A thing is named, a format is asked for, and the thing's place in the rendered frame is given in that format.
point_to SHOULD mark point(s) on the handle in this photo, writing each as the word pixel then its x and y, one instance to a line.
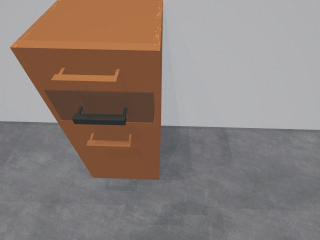
pixel 108 145
pixel 85 81
pixel 99 119

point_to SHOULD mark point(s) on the drawer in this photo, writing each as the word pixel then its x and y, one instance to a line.
pixel 140 105

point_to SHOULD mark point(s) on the cabinet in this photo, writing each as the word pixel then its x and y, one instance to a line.
pixel 121 38

